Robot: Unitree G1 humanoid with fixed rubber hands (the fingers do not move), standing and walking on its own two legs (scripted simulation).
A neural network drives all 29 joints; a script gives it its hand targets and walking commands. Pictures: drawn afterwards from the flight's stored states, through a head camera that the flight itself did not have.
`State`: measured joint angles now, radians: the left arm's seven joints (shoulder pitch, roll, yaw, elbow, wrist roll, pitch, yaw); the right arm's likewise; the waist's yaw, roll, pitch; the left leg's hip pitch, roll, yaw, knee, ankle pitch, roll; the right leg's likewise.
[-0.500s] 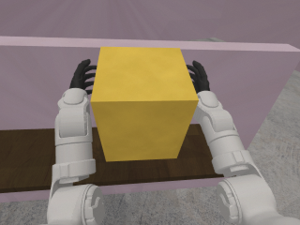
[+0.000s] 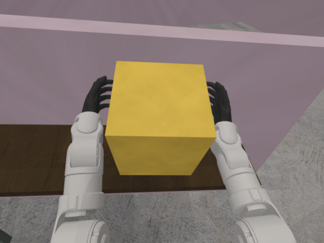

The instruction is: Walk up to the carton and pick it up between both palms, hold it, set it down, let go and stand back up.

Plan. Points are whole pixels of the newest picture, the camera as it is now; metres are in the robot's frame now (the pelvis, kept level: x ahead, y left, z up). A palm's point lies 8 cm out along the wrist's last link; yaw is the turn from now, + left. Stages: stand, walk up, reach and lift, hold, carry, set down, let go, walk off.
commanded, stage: set down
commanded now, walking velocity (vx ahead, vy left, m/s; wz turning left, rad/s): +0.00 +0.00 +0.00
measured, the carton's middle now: (157, 124) +0.39 +0.00 +0.10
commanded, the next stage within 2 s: none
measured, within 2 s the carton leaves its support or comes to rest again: neither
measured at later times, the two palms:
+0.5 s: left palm (99, 110) +0.39 +0.14 +0.15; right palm (221, 118) +0.37 -0.16 +0.15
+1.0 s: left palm (104, 115) +0.41 +0.13 +0.12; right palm (219, 121) +0.38 -0.17 +0.13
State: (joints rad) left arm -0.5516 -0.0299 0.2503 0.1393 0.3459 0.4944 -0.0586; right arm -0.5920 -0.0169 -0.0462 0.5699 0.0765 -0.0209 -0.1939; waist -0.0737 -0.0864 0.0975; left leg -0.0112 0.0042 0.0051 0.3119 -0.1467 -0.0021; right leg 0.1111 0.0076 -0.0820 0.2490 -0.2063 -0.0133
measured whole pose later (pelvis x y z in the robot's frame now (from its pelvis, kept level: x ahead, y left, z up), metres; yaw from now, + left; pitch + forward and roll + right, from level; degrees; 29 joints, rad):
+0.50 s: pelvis +0.00 +0.00 +0.00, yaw -1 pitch -7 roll +0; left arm -0.65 -0.04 0.31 0.40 0.38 0.39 -0.06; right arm -0.65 0.02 -0.21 0.74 -0.05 -0.08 -0.15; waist -0.05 -0.08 0.07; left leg -0.02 0.00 0.03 0.28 -0.13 0.00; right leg 0.08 0.00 -0.06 0.25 -0.20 -0.01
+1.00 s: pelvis +0.01 +0.00 +0.00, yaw -2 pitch -5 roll +0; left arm -0.70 -0.05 0.38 0.63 0.38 0.25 -0.05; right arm -0.69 0.05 -0.35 0.87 -0.16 -0.14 -0.12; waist -0.03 -0.08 0.05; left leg -0.05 0.01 0.05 0.27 -0.13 0.00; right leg 0.04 0.01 -0.05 0.24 -0.20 -0.01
